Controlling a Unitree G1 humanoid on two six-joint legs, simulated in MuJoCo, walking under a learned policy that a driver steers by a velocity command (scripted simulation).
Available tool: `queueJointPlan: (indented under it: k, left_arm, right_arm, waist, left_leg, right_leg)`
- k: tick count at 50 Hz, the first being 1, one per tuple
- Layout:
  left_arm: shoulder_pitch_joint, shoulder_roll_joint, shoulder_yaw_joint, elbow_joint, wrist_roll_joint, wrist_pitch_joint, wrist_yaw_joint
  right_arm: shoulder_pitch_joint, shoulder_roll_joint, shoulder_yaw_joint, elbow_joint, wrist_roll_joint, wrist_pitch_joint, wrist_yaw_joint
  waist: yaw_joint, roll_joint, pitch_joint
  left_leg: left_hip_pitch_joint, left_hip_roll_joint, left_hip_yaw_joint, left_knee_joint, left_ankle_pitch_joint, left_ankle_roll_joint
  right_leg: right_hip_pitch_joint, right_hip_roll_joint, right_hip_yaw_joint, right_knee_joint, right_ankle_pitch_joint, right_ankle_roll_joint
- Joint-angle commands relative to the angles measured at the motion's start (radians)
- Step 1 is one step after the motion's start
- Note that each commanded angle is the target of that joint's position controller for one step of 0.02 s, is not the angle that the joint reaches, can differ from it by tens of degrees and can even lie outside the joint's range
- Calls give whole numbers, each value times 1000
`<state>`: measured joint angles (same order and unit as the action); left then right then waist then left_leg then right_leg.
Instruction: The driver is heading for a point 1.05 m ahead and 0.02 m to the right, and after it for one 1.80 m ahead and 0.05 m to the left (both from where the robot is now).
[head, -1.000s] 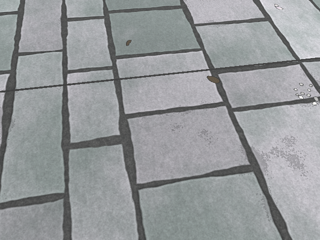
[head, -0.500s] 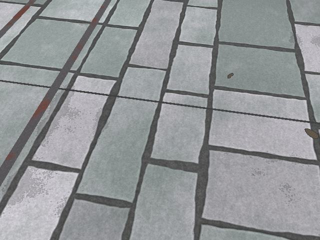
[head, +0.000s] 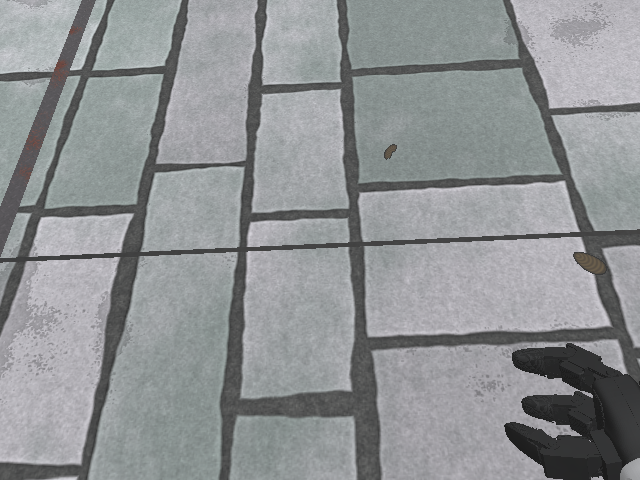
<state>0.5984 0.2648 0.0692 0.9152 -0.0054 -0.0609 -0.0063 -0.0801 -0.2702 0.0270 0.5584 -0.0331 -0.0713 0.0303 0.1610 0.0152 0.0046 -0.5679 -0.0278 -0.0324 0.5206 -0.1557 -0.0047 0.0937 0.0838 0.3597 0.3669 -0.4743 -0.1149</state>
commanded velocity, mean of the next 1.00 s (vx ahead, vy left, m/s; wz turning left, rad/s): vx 0.78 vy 0.00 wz -0.06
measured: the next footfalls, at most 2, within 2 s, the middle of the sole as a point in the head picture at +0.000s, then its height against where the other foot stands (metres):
right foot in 0.46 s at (489, 437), level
left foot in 0.86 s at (482, 267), level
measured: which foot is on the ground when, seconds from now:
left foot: down 0.00-0.46, up 0.48-0.84, down 0.86-1.00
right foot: down 0.00-0.02, up 0.04-0.44, down 0.46-0.86, up 0.88-1.00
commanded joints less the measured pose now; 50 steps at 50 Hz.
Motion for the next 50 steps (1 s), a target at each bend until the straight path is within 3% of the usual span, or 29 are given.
queueJointPlan:
  k: [1,2,3,5,7,10,13,16,18,20,22,23,24,25,26,27,30,33,36,39,41,42,43,44,45,46,47,48,50]
  left_arm:
    - [-192,139,32,-123,3,-55,-5]
    - [-133,55,3,-181,-42,-45,-5]
    - [-181,116,5,-157,-14,-23,0]
    - [-280,121,11,-152,25,0,-22]
    - [-332,80,2,-179,45,27,-48]
    - [-441,45,-17,-250,43,58,-70]
    - [-540,55,-32,-320,38,58,-88]
    - [-668,54,-52,-358,41,53,-108]
    - [-673,45,-62,-349,46,42,-105]
    - [-532,104,-44,-293,54,33,-81]
    - [-164,203,3,-179,63,33,-40]
    - [-150,294,28,-161,75,34,-15]
    - [-163,342,37,-205,82,23,-10]
    - [-174,292,43,-195,66,24,0]
    - [-234,253,30,-160,61,9,6]
    - [-287,189,17,-151,65,-8,2]
    - [-315,104,-8,-126,41,-50,-1]
    - [-330,69,-18,-99,20,-82,-6]
    - [-395,57,-26,-110,7,-86,4]
    - [-347,135,-8,-110,-10,-86,30]
    - [-387,180,8,-131,-15,-58,42]
    - [-433,174,10,-144,-18,-42,37]
    - [-451,115,2,-129,-19,-29,21]
    - [-317,20,-20,-172,14,-18,22]
    - [-161,36,-34,-215,17,-12,31]
    - [-171,91,-37,-200,34,-6,38]
    - [-251,129,-28,-203,48,3,37]
    - [-329,133,-24,-221,62,15,39]
    - [-369,121,-29,-240,63,60,45]
  right_arm:
    - [595,-287,-121,68,-18,-16,-69]
    - [537,-329,-125,62,-36,-10,-67]
    - [412,-247,-123,52,-31,0,-66]
    - [365,-118,-93,75,-29,-2,-57]
    - [392,-92,-83,127,-21,-20,-53]
    - [423,-54,-75,185,11,-48,-31]
    - [378,-68,-76,203,9,-65,-30]
    - [434,-102,-80,240,9,-70,-33]
    - [517,-152,-84,271,6,-69,-36]
    - [533,-242,-95,286,3,-44,-48]
    - [466,-280,-96,282,6,-16,-58]
    - [525,-150,-74,267,-5,-12,-41]
    - [651,-79,-53,217,70,-21,-37]
    - [454,-185,-77,188,61,-28,-45]
    - [430,-149,-72,181,62,-30,-37]
    - [439,-125,-66,207,49,-20,-31]
    - [515,-62,-62,262,17,44,1]
    - [377,-32,-65,217,12,58,10]
    - [307,11,-47,195,19,36,24]
    - [372,-13,-54,220,3,30,40]
    - [592,-88,-88,267,-9,38,27]
    - [742,-138,-115,304,-12,40,8]
    - [733,-184,-135,312,3,40,-15]
    - [638,-279,-149,289,9,47,-20]
    - [580,-338,-167,227,14,46,-16]
    - [451,-285,-166,161,28,60,-23]
    - [391,-203,-146,144,37,73,-30]
    - [382,-159,-131,156,43,75,-32]
    - [408,-150,-128,174,43,68,-36]
  waist:
    - [-382,58,-371]
    - [-287,332,-478]
    - [-253,213,-291]
    - [-232,18,-77]
    - [-196,53,18]
    - [-169,75,77]
    - [-126,76,112]
    - [-153,0,165]
    - [-154,16,135]
    - [-60,80,31]
    - [137,95,-137]
    - [40,-85,-219]
    - [-34,-236,-474]
    - [23,-11,-374]
    - [-49,-28,-157]
    - [-103,44,-50]
    - [-195,-24,20]
    - [-217,-37,139]
    - [-223,-73,122]
    - [-227,-87,14]
    - [-335,-122,-110]
    - [-414,-99,-171]
    - [-419,33,-99]
    - [-251,190,-44]
    - [-191,193,-344]
    - [-171,38,-332]
    - [-157,-74,-199]
    - [-150,-126,-112]
    - [-143,-116,-61]
  left_leg:
    - [1007,274,-265,-13,-469,74]
    - [1075,512,-821,-231,-802,151]
    - [900,466,-803,-263,-820,163]
    - [656,386,-483,-268,-470,156]
    - [529,337,-298,-313,-295,138]
    - [497,327,-111,-369,-77,111]
    - [425,269,117,-411,152,75]
    - [388,211,271,-458,381,46]
    - [445,240,274,-418,831,55]
    - [542,280,258,-198,1190,77]
    - [416,270,246,326,1107,106]
    - [163,134,198,769,-6,98]
    - [-119,4,-33,1112,-382,90]
    - [-185,46,-87,1082,-205,103]
    - [-199,85,-53,992,-133,97]
    - [-151,134,-49,903,-106,93]
    - [-21,178,-56,807,-85,73]
    - [-75,166,20,659,6,49]
    - [48,89,149,306,256,58]
    - [213,-22,246,119,381,88]
    - [447,-77,217,140,288,138]
    - [589,-72,161,98,301,175]
    - [634,-3,62,-24,453,222]
    - [704,158,-212,152,1357,287]
    - [878,340,-563,-11,1294,460]
    - [774,341,-655,-128,821,469]
    - [618,285,-607,-189,502,427]
    - [503,230,-542,-218,413,381]
    - [353,166,-427,-215,535,302]
  right_leg:
    - [-565,-22,-59,690,461,-16]
    - [-778,50,-158,944,-24,1]
    - [-869,-52,-210,1009,100,-8]
    - [-860,-128,-258,965,193,0]
    - [-862,-172,-267,937,190,13]
    - [-948,-209,-284,922,239,19]
    - [-918,-202,-329,797,398,22]
    - [-756,-148,-470,507,506,-12]
    - [-589,-59,-522,412,507,-49]
    - [-400,29,-517,364,362,-76]
    - [41,10,-409,198,303,-115]
    - [267,-226,-166,252,138,-114]
    - [504,-554,378,129,120,-231]
    - [347,-462,300,-4,72,-168]
    - [142,-441,162,-52,119,-147]
    - [-28,-405,55,-92,186,-117]
    - [-260,-335,-172,-203,202,-60]
    - [-317,-270,-440,-210,851,-12]
    - [-339,-169,-632,-168,964,34]
    - [-198,-209,-643,12,1185,63]
    - [-208,-257,-612,322,1289,87]
    - [-258,-254,-588,590,1128,98]
    - [-387,-104,-593,944,343,129]
    - [-667,17,-529,1285,-186,166]
    - [-753,11,-304,1350,-104,169]
    - [-752,-41,-264,1295,-20,156]
    - [-759,-75,-267,1204,16,159]
    - [-748,-100,-265,1108,23,165]
    - [-654,-135,-268,942,58,183]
